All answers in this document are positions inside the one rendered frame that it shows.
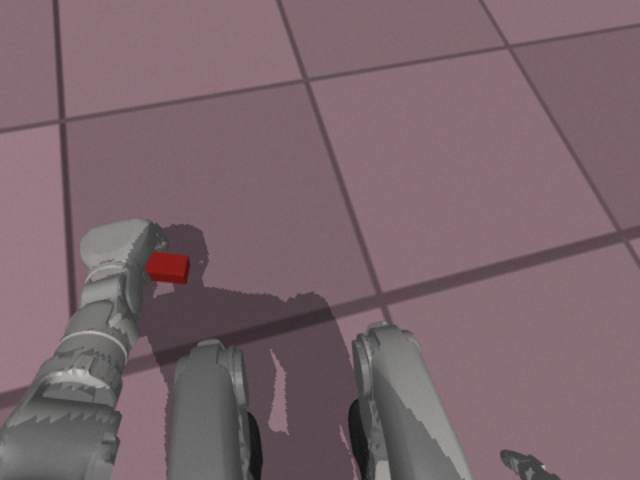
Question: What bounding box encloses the right robot foot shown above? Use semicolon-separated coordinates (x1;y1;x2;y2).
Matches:
348;398;370;480

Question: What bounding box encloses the left robot arm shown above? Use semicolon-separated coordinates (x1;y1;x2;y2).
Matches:
0;261;144;480

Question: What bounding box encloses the right robot hand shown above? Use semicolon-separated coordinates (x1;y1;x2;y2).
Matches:
500;450;561;480

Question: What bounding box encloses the left robot hand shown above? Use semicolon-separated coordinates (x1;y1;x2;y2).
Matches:
80;217;170;286

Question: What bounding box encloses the left robot foot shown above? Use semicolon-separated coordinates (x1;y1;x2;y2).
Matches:
247;411;263;480

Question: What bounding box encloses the small box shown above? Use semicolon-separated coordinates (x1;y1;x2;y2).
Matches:
144;252;190;284

